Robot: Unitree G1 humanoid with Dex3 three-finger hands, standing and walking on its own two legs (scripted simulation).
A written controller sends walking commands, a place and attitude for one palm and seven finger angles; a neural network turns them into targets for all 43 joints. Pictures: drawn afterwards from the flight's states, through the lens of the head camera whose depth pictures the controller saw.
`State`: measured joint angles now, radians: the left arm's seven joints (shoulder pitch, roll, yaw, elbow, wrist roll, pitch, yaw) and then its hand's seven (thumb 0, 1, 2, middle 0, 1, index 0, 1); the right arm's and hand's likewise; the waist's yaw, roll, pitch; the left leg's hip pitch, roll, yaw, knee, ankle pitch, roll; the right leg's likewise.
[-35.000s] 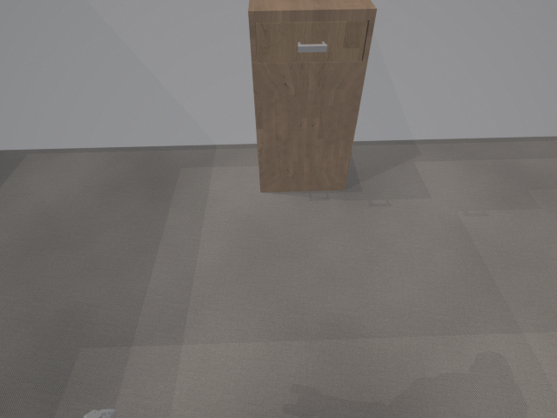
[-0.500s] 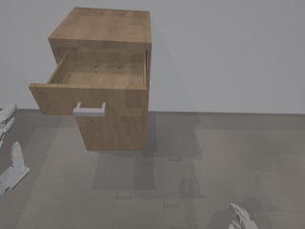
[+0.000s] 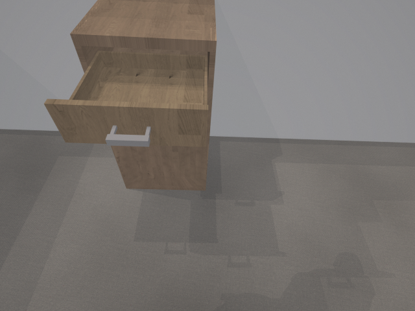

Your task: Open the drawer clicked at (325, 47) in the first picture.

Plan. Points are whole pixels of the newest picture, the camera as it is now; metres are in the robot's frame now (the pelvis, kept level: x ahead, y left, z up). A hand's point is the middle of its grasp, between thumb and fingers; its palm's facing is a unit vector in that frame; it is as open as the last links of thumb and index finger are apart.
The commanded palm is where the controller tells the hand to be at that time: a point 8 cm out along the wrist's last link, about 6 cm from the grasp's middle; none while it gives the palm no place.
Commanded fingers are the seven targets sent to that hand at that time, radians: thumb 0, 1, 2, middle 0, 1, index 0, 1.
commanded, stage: let the arm hang, fingers relaxed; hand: left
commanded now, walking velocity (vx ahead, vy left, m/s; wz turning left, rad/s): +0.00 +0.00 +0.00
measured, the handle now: (129, 134) +0.53 +0.23 +0.00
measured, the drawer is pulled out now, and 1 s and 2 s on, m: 0.29 0.29 0.29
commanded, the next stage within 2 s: look to check the result in 0.80 s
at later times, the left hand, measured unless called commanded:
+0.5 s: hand out of the picture -0.02 +0.19 -0.17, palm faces +0.01 -0.98 -0.21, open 7.4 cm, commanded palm none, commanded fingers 0.00 0.90 0.90 -0.20 -0.30 -0.20 -0.30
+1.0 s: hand out of the picture +0.01 +0.18 -0.17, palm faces +0.00 -0.98 -0.20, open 7.4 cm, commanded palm none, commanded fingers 0.00 0.90 0.90 -0.20 -0.30 -0.20 -0.30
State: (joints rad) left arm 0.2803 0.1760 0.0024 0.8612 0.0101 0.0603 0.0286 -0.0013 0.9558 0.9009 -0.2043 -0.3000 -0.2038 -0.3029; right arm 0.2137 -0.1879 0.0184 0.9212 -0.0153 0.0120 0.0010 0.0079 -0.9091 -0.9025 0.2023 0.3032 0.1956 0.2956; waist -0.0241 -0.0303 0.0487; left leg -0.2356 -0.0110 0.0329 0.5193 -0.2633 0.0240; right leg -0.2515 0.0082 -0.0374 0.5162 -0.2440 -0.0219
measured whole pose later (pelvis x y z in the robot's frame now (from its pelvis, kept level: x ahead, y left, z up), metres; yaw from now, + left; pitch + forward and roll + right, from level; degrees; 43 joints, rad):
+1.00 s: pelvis +0.01 +0.01 +0.01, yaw -1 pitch -2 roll +0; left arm 0.28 0.15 0.00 1.13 0.01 0.00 0.04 0.00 0.91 0.90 -0.20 -0.30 -0.20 -0.30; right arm 0.29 -0.14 -0.01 1.14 -0.01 0.00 -0.03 0.00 -0.91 -0.90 0.20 0.30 0.19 0.30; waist -0.01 0.00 0.06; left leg -0.14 -0.02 0.05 0.38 -0.21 0.03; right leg -0.16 0.00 -0.02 0.39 -0.19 -0.01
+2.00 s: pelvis +0.03 +0.00 +0.01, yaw -1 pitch -2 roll +0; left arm 0.21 0.21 0.01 1.13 0.01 -0.01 0.03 0.00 0.90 0.90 -0.20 -0.30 -0.20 -0.30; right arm 0.21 -0.20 -0.02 1.14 -0.01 0.00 -0.02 0.00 -0.91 -0.90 0.20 0.30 0.19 0.30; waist -0.01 0.01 0.06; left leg -0.10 0.00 0.05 0.33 -0.21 0.02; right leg -0.13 0.02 -0.02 0.34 -0.19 -0.03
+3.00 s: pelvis +0.04 -0.01 +0.01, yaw -1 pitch -1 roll +0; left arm 0.15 0.28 0.01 1.11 0.01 -0.02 0.02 0.01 0.90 0.90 -0.20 -0.30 -0.20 -0.30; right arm 0.15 -0.27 -0.02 1.13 -0.01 0.00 -0.01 0.00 -0.91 -0.90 0.20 0.30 0.20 0.30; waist -0.01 0.01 0.06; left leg -0.07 0.00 0.04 0.29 -0.21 0.01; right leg -0.09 0.03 -0.02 0.30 -0.18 -0.03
